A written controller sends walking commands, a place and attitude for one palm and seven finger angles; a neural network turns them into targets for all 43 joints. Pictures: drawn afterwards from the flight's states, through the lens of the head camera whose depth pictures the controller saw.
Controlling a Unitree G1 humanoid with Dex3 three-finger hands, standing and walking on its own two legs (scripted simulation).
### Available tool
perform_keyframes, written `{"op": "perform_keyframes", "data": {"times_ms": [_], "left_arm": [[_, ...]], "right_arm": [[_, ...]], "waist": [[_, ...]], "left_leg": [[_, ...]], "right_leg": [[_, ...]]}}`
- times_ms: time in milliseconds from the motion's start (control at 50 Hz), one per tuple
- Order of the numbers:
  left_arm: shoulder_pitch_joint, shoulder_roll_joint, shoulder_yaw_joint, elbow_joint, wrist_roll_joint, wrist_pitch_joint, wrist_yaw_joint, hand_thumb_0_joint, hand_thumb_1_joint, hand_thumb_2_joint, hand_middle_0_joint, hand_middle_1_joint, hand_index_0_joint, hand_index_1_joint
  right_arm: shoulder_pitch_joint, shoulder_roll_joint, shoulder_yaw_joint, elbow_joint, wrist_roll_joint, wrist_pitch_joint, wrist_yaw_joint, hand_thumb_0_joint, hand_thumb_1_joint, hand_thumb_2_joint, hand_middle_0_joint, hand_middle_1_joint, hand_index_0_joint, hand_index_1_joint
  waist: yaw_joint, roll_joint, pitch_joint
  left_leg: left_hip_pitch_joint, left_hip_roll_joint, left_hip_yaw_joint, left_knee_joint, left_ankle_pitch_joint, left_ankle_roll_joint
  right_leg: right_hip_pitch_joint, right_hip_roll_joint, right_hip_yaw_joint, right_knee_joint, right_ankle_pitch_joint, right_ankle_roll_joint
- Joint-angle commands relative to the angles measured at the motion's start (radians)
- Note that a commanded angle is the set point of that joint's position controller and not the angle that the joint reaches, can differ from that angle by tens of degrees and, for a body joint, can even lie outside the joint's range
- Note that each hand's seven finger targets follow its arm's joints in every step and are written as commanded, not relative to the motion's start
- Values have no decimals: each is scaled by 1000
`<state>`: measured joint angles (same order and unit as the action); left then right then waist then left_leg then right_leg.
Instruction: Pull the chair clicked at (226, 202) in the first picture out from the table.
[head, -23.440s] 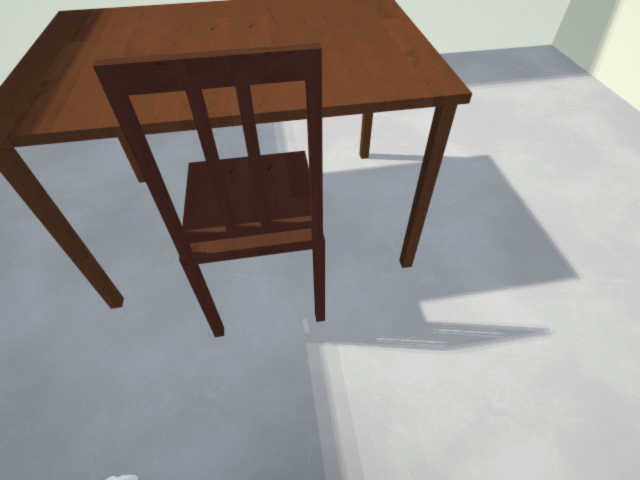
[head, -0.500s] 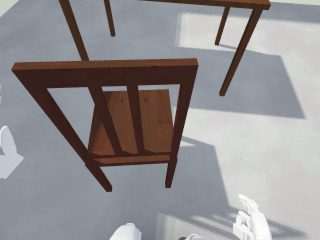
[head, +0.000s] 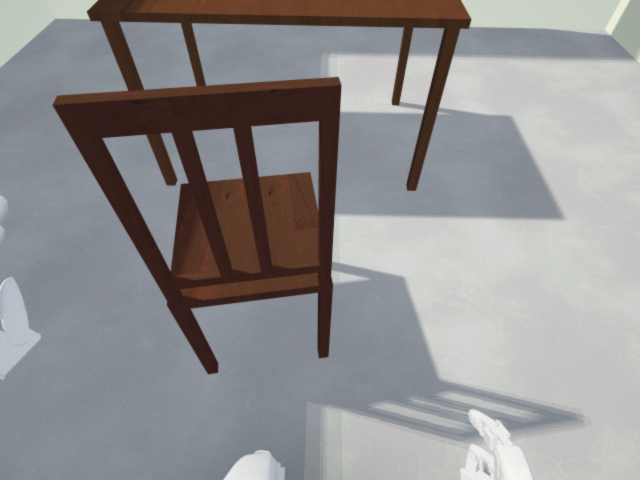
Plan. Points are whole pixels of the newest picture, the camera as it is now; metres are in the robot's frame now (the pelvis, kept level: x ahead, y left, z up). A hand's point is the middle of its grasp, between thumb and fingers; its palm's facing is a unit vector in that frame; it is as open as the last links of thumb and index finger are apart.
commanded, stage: stop stepping back and stand still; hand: left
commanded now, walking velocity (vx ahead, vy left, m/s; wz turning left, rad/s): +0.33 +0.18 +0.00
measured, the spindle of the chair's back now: (208, 215) +0.54 +0.24 -0.05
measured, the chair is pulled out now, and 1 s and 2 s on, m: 0.66 0.66 0.66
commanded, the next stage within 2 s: let the arm hang, fingers relaxed in 0.50 s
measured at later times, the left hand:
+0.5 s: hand (2, 378) +0.16 +0.26 +0.17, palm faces +0.44 -0.76 -0.47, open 7.4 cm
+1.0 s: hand out of the picture +0.02 +0.18 -0.16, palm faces +0.07 -0.98 -0.18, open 6.8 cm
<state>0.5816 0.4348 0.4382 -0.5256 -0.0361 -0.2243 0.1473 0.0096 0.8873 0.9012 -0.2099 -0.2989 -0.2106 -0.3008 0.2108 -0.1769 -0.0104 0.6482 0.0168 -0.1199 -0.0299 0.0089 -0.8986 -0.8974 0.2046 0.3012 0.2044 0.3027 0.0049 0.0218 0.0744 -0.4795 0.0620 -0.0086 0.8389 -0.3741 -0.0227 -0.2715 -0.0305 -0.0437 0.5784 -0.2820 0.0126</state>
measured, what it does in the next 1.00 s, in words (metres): steps on the spot: left foot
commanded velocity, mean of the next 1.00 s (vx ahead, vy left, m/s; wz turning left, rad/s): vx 0.06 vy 0.01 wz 0.00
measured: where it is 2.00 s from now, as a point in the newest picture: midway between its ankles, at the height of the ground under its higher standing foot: outside the picture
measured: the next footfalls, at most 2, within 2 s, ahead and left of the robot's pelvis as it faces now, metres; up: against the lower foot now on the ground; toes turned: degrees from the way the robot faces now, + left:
left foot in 0.14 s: +0.03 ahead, +0.11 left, +0.00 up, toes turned +1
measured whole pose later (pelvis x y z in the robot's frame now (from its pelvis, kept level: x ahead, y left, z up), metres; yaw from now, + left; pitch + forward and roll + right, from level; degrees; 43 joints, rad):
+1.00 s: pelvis -0.03 +0.00 +0.01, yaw +2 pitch -2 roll -1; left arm 0.26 0.18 0.01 0.90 0.01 0.02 0.02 -0.07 1.01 0.90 -0.21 -0.30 -0.20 -0.30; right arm 0.29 -0.17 0.00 0.98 -0.02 0.02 -0.01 0.00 -0.91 -0.90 0.20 0.30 0.20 0.30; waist 0.01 -0.03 0.07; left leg -0.22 -0.01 -0.02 0.47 -0.22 0.02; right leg -0.18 -0.01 -0.10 0.43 -0.23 -0.02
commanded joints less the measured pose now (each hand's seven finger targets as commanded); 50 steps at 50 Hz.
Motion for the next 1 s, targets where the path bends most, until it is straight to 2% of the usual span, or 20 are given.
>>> {"op": "perform_keyframes", "data": {"times_ms": [0,80,120,160,220,280,320,360,380,440,460,480,520,560,580,600,680,800,920,980], "left_arm": [[-73,199,137,-98,-6,-24,36,0,900,900,-200,-300,-200,-300],[-108,189,115,-139,15,-57,42,0,900,900,-200,-300,-200,-300],[-102,177,108,-206,16,-72,40,0,900,900,-200,-300,-200,-300],[-65,196,135,-149,28,-73,32,0,900,900,-200,-300,-200,-300],[-41,168,121,-123,23,-81,27,0,900,900,-200,-300,-200,-300],[-36,175,135,-104,18,-87,22,0,900,900,-200,-300,-200,-300],[-89,198,152,-83,14,-91,24,0,900,900,-200,-300,-200,-300],[-90,178,118,-60,12,-68,24,0,900,900,-200,-300,-200,-300],[-107,157,96,-69,7,-62,25,0,900,900,-200,-300,-200,-300],[-144,174,99,-127,6,-65,32,0,900,900,-200,-300,-200,-300],[-145,158,84,-157,6,-72,32,0,900,900,-200,-300,-200,-300],[-127,161,87,-185,7,-73,33,0,900,900,-200,-300,-200,-300],[-85,170,107,-133,14,-54,24,0,900,900,-200,-300,-200,-300],[-96,176,116,-144,16,-56,24,0,900,900,-200,-300,-200,-300],[-102,-107,-317,617,105,132,-116,0,900,900,-200,-300,-200,-300],[-89,-174,-322,654,79,203,-135,0,900,900,-200,-300,-200,-300],[-238,-127,-360,829,71,211,-133,0,900,900,-200,-300,-200,-300],[-292,-103,-399,1199,53,235,-119,0,900,900,-200,-300,-200,-300],[-262,-146,-402,1383,50,224,-115,0,900,900,-200,-300,-200,-300],[-269,-149,-413,1435,48,221,-118,0,900,900,-200,-300,-200,-300]], "right_arm": [[-93,-129,-42,-157,-2,-25,-32,0,-900,-900,200,300,200,300],[-52,-149,-54,-154,-9,-58,-52,0,-900,-900,200,300,200,300],[-43,-180,-64,-172,-5,-84,-53,0,-900,-900,200,300,200,300],[-63,-145,-57,-161,-6,-89,-46,0,-900,-900,200,300,200,300],[-57,-147,-61,-145,3,-87,-27,0,-900,-900,200,300,200,300],[-41,-155,-54,-140,-2,-84,-32,0,-900,-900,200,300,200,300],[-36,-152,-58,-133,-9,-83,-36,0,-900,-900,200,300,200,300],[-4,-156,-82,-129,5,-69,-32,0,-900,-900,200,300,200,300],[-13,-154,-76,-134,1,-62,-26,0,-900,-900,200,300,200,300],[-56,-141,-48,-131,-5,-64,-36,0,-900,-900,200,300,200,300],[-69,-149,-45,-141,-10,-67,-41,0,-900,-900,200,300,200,300],[-75,-159,-49,-155,-3,-70,-42,0,-900,-900,200,300,200,300],[-89,-138,-39,-157,1,-69,-40,0,-900,-900,200,300,200,300],[-73,-133,-39,-155,0,-72,-42,0,-900,-900,200,300,200,300],[-46,-222,-72,53,-26,-55,45,0,-900,-900,200,300,200,300],[21,-127,-58,53,-20,5,41,0,-900,-900,200,300,200,300],[42,-137,-41,36,-37,63,36,0,-900,-900,200,300,200,300],[-3,-156,-7,160,-41,93,24,0,-900,-900,200,300,200,300],[76,-99,-9,258,-40,106,14,0,-900,-900,200,300,200,300],[120,-100,-11,290,-36,111,13,0,-900,-900,200,300,200,300]], "waist": [[-30,-188,-72],[-26,-89,-64],[-18,168,-56],[-27,401,-53],[-1,147,-14],[-7,95,-75],[-23,8,-83],[-21,-229,-73],[-25,-247,-59],[-31,-40,-72],[-25,68,-77],[-9,124,-102],[-4,170,-70],[-6,66,-65],[-41,-25,-64],[-22,-70,-166],[-29,-270,-201],[11,80,-93],[0,168,-87],[-4,56,-48]], "left_leg": [[162,-31,17,82,-26,33],[262,-42,39,-421,-68,68],[250,83,-146,-628,-46,129],[105,208,-361,-714,-344,197],[28,150,-187,-582,-123,167],[3,94,-108,-448,-96,117],[-41,12,-41,-313,-170,87],[28,-61,26,-97,-117,51],[65,-53,14,-87,-50,50],[266,-22,-21,-430,54,70],[273,33,-105,-514,82,88],[289,93,-173,-526,178,108],[155,136,-211,-587,-9,117],[111,90,-157,-532,88,98],[132,27,-79,-298,448,72],[199,16,-33,-282,508,49],[222,-11,-55,-251,445,56],[233,38,-128,-442,481,79],[252,22,-103,-486,214,71],[232,33,-112,-505,161,75]], "right_leg": [[-235,-253,197,-345,-328,-131],[-118,-179,148,-239,-338,-89],[-76,-29,52,64,-174,-41],[-131,8,12,389,-210,-10],[-15,-15,-2,162,-150,-13],[195,1,-24,-162,-31,-23],[194,-92,167,-253,-116,-90],[39,-246,462,-403,-398,-169],[20,-283,459,-408,-320,-203],[-10,-153,190,-212,-85,-106],[-5,-81,127,-133,-50,-70],[9,-31,80,-68,19,-44],[78,-23,54,-80,-25,-21],[159,-34,73,-155,96,-24],[18,-81,45,17,433,-38],[36,-99,70,-33,450,-46],[89,-151,91,-55,521,-89],[126,-58,54,-117,150,-35],[142,-68,50,-208,110,-59],[129,-67,51,-235,88,-59]]}}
